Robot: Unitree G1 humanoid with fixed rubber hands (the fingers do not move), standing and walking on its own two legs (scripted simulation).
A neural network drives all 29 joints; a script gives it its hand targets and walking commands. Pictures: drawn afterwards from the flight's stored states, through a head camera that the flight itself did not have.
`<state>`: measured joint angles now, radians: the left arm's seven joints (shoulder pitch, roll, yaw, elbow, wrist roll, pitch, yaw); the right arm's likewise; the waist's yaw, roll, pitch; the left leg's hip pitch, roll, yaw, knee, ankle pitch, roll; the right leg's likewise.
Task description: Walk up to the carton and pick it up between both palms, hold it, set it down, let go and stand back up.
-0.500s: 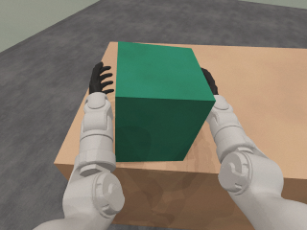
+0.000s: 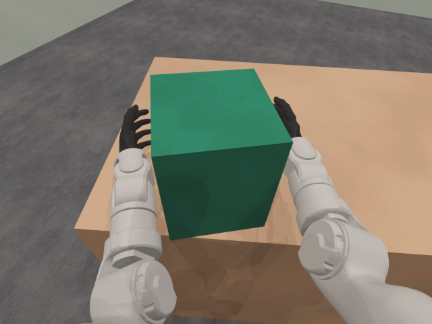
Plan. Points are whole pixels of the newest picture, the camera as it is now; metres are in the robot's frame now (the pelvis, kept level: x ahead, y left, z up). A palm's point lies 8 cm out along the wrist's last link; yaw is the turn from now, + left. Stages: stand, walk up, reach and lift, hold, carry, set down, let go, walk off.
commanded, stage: set down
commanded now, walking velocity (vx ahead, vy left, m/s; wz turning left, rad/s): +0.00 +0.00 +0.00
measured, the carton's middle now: (211, 156) +0.42 +0.07 +0.09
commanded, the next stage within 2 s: none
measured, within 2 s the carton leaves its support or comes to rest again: rests again in 0.70 s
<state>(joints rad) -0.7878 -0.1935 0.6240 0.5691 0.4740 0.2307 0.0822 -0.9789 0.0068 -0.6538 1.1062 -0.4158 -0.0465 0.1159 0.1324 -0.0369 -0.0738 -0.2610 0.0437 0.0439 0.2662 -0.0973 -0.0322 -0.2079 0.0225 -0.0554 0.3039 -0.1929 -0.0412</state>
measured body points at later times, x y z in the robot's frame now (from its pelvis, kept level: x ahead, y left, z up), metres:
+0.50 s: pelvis +0.00 +0.00 +0.00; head +0.01 +0.01 +0.45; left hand +0.39 +0.22 +0.13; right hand +0.46 -0.07 +0.13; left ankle +0.02 +0.14 -0.75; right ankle -0.03 -0.09 -0.75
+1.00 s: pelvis -0.01 +0.00 -0.01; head +0.04 -0.01 +0.44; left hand +0.42 +0.22 +0.12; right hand +0.50 -0.13 +0.13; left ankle +0.02 +0.14 -0.75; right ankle -0.03 -0.09 -0.75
